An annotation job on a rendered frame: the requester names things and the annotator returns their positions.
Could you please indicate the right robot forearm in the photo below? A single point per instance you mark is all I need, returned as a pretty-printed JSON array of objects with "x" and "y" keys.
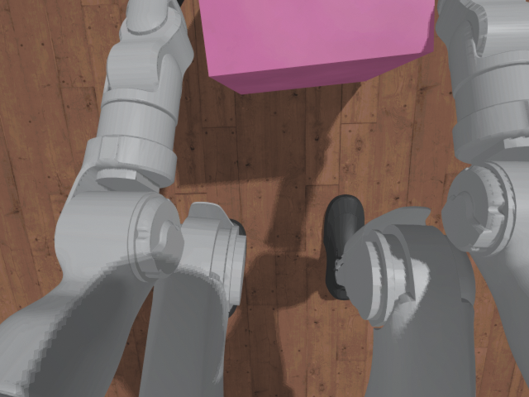
[{"x": 488, "y": 54}]

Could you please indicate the right robot upper arm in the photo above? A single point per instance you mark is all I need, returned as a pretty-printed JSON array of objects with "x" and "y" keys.
[{"x": 487, "y": 215}]

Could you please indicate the left robot upper arm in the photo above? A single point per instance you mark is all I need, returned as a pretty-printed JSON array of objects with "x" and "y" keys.
[{"x": 112, "y": 247}]

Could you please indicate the right robot foot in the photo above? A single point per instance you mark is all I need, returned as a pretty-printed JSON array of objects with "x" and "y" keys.
[{"x": 344, "y": 217}]

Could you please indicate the robot right shin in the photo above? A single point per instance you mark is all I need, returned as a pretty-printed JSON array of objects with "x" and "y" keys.
[{"x": 413, "y": 215}]

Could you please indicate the left robot forearm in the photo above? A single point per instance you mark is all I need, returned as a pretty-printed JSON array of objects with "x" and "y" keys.
[{"x": 133, "y": 149}]

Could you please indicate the carton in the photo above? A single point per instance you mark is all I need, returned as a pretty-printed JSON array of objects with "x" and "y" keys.
[{"x": 256, "y": 46}]

